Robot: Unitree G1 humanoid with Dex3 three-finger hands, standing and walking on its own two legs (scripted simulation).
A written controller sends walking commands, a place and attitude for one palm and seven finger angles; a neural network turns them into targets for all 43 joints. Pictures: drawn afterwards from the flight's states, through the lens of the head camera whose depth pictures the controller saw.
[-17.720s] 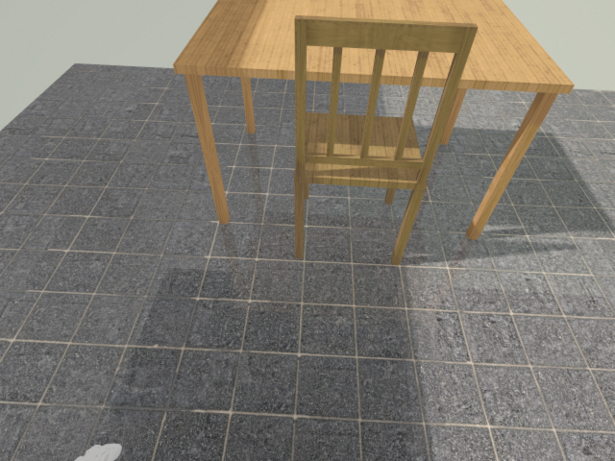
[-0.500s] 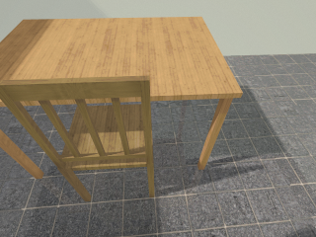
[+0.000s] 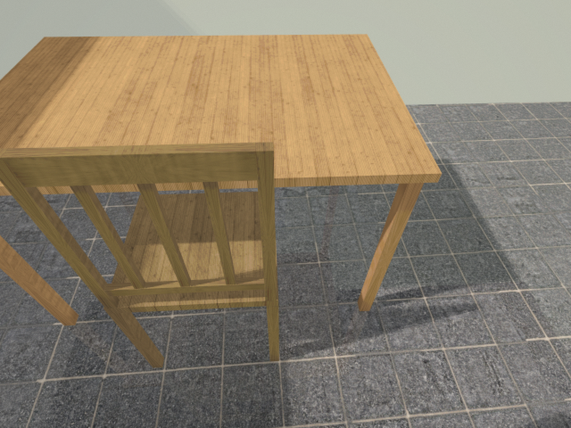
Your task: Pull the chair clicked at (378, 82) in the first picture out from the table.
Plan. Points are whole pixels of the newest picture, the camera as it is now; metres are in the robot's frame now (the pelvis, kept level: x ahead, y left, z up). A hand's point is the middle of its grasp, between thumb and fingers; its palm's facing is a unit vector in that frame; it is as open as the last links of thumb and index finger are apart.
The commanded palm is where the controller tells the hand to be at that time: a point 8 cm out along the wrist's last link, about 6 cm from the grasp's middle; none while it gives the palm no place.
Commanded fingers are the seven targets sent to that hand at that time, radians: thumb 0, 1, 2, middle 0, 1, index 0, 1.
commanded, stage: look again from close up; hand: left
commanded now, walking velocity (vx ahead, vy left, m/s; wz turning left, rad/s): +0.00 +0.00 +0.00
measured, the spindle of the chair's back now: (168, 240) +0.46 +0.26 -0.08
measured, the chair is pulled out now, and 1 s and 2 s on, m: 0.00 0.00 0.00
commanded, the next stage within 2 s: raise the hand toward the chair's back in 0.38 s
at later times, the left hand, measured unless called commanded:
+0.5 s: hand out of the picture +0.01 +0.19 -0.17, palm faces +0.02 -0.98 -0.22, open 7.4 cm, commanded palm +0.10 +0.23 -0.08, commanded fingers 0.00 0.85 0.88 -0.20 -0.29 -0.20 -0.29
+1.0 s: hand out of the picture +0.14 +0.20 -0.09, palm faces +0.20 -0.98 -0.06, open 10.1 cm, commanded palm +0.12 +0.24 -0.07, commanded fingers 0.00 0.27 0.63 -0.14 -0.20 -0.14 -0.20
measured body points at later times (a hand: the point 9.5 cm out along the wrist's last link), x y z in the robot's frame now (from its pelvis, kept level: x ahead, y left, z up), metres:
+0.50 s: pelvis +0.00 +0.00 +0.00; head +0.01 +0.00 +0.45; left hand +0.01 +0.24 -0.16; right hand +0.01 -0.23 -0.16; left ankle -0.04 +0.11 -0.74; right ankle +0.02 -0.10 -0.74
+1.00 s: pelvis -0.04 -0.01 -0.13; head +0.05 +0.00 +0.31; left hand +0.12 +0.25 -0.09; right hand +0.23 -0.22 -0.18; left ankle -0.04 +0.12 -0.74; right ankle +0.02 -0.10 -0.74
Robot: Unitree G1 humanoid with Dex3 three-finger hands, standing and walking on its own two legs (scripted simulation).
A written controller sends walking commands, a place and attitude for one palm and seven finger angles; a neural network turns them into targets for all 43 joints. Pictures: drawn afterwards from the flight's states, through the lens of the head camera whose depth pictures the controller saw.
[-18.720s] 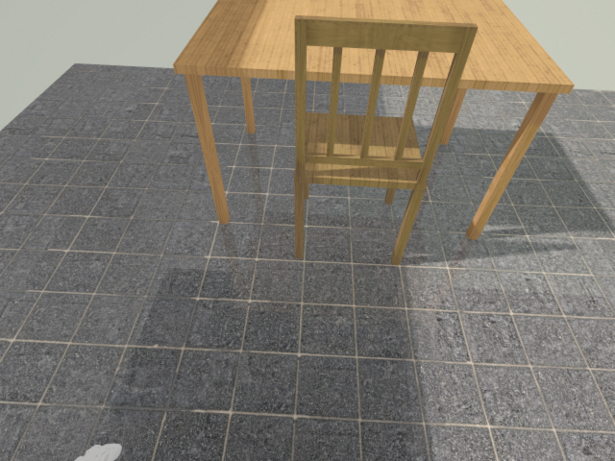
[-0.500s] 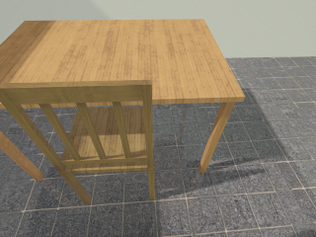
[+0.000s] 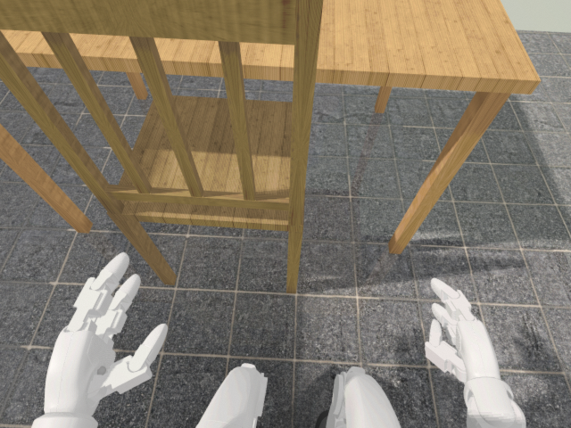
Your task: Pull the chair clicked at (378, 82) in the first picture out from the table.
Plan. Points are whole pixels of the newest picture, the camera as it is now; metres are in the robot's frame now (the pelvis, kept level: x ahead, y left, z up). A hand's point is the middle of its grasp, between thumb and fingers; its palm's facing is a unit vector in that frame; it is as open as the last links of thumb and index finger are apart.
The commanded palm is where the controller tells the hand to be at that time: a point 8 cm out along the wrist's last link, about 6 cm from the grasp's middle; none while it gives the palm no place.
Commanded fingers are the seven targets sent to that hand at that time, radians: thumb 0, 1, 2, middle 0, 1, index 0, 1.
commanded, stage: raise the hand toward the chair's back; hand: left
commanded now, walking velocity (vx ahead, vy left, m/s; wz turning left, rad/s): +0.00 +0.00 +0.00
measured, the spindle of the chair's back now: (175, 133) +0.51 +0.25 +0.06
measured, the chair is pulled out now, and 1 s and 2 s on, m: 0.00 0.00 0.00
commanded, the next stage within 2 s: aim the fingers beside a spindle in 1.58 s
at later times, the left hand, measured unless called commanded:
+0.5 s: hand (134, 309) +0.23 +0.21 +0.06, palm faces +0.07 -1.00 -0.04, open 14.4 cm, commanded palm +0.20 +0.26 +0.08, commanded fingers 0.00 -0.31 0.38 -0.08 -0.11 -0.08 -0.11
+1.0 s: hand (117, 280) +0.26 +0.23 +0.08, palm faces +0.07 -1.00 -0.05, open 16.9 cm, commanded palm +0.23 +0.28 +0.09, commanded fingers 0.00 -0.50 0.30 -0.06 -0.08 -0.06 -0.08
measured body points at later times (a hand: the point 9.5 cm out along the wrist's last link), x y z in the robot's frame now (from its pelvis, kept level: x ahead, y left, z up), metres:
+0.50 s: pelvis +0.00 +0.02 +0.02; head +0.09 +0.03 +0.46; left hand +0.22 +0.26 +0.07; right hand +0.17 -0.25 -0.06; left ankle +0.01 +0.13 -0.61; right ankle +0.05 -0.09 -0.61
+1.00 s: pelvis +0.01 +0.03 +0.03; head +0.10 +0.04 +0.47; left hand +0.25 +0.29 +0.09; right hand +0.21 -0.19 -0.05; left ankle +0.01 +0.13 -0.61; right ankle +0.05 -0.09 -0.61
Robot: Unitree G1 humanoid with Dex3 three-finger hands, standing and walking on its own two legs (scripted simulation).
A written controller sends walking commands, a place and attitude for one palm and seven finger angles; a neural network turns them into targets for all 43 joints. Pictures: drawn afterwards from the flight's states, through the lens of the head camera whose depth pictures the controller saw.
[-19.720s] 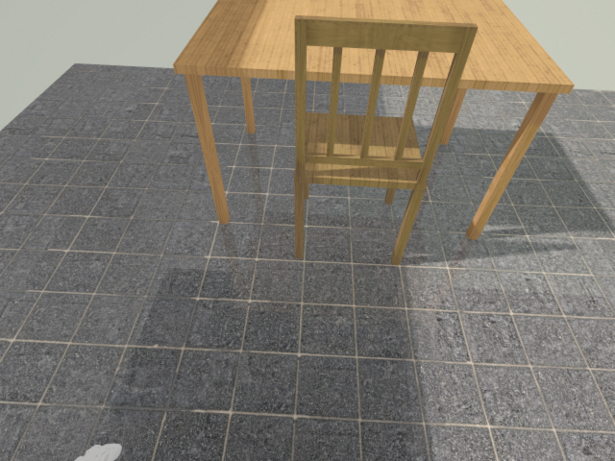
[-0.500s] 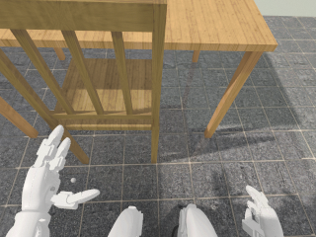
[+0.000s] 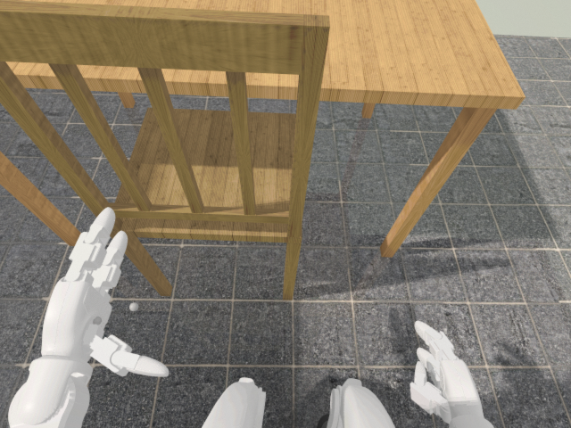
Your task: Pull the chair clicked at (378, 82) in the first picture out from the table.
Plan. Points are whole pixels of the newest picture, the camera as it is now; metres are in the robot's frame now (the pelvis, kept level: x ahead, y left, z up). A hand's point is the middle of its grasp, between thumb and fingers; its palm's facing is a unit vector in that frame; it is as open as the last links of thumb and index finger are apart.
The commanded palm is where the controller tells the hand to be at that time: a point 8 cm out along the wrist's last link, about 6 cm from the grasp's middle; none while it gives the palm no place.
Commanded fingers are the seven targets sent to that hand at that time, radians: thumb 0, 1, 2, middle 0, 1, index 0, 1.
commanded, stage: raise the hand toward the chair's back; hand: left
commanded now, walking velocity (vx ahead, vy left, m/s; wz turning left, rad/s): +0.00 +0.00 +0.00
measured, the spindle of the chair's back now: (179, 154) +0.50 +0.23 +0.03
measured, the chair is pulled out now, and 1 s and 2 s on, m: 0.00 0.00 0.00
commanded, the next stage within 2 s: aim the fingers beside a spindle in 0.58 s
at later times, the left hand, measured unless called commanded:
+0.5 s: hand (145, 306) +0.24 +0.19 +0.06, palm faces +0.08 -1.00 -0.05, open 16.9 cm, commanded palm +0.21 +0.25 +0.07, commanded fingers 0.00 -0.50 0.30 -0.06 -0.08 -0.06 -0.08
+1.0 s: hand (162, 289) +0.27 +0.18 +0.05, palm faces +0.06 -1.00 -0.05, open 16.9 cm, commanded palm +0.24 +0.24 +0.05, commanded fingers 0.00 -0.50 0.30 -0.06 -0.08 -0.06 -0.08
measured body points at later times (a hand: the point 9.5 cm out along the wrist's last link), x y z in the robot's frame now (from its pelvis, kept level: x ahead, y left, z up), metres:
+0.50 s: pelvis -0.01 -0.01 +0.00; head +0.07 +0.00 +0.45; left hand +0.23 +0.25 +0.06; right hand +0.18 -0.25 -0.07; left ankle -0.01 +0.10 -0.64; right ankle +0.04 -0.12 -0.64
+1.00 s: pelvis -0.02 -0.02 +0.00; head +0.07 -0.01 +0.44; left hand +0.26 +0.24 +0.05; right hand +0.17 -0.25 -0.08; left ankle -0.01 +0.10 -0.64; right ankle +0.04 -0.12 -0.64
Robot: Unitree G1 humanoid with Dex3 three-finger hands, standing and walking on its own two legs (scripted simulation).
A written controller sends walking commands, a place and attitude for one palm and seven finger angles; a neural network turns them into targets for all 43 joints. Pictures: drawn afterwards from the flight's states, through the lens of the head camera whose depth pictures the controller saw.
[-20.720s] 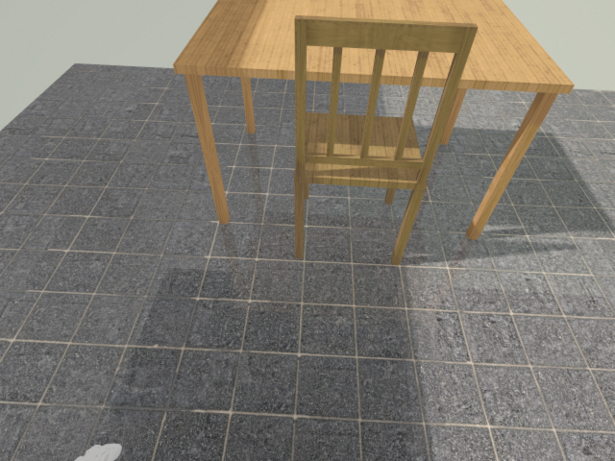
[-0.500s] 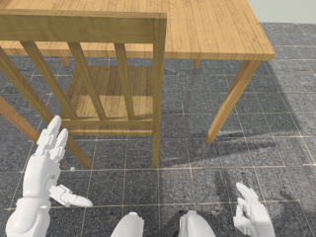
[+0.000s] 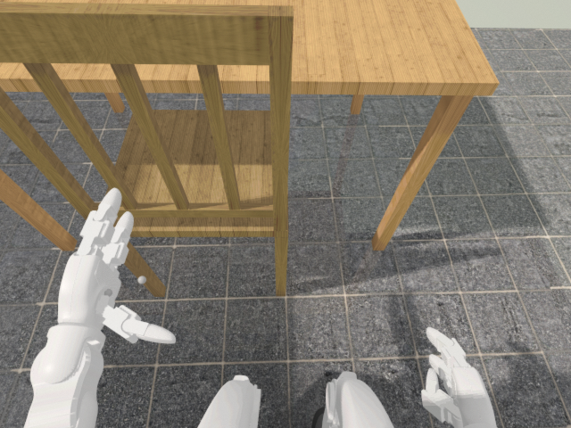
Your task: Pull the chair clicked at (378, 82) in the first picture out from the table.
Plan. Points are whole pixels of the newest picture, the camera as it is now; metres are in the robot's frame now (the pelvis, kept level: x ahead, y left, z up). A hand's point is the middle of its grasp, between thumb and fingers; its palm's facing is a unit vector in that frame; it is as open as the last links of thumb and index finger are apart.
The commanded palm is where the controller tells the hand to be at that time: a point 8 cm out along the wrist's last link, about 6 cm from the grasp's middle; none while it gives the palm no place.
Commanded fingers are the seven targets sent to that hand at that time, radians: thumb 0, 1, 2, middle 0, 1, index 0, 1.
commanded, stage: aim the fingers beside a spindle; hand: left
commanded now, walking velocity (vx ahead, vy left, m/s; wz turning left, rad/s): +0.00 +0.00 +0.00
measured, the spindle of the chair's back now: (159, 150) +0.52 +0.25 +0.03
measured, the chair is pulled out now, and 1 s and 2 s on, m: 0.00 0.00 0.00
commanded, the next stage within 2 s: push the fingers through the gap in 1.68 s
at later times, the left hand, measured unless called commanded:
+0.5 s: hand (156, 256) +0.33 +0.20 +0.03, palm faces +0.06 -1.00 -0.04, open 16.9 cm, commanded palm +0.30 +0.25 +0.03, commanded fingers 0.00 -0.50 0.30 -0.06 -0.08 -0.06 -0.08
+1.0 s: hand (161, 243) +0.35 +0.21 +0.01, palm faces +0.07 -1.00 -0.04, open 16.9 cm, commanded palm +0.33 +0.26 +0.01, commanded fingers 0.00 -0.50 0.30 -0.06 -0.08 -0.06 -0.08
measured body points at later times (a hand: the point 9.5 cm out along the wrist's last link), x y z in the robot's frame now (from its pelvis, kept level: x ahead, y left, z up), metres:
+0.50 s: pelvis +0.00 +0.00 -0.01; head +0.11 +0.01 +0.43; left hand +0.32 +0.25 +0.04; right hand +0.18 -0.24 -0.10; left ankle +0.01 +0.12 -0.64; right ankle +0.06 -0.10 -0.64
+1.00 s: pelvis -0.01 +0.01 -0.02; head +0.11 +0.01 +0.42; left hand +0.34 +0.26 +0.02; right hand +0.15 -0.24 -0.12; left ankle +0.01 +0.12 -0.64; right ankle +0.06 -0.10 -0.64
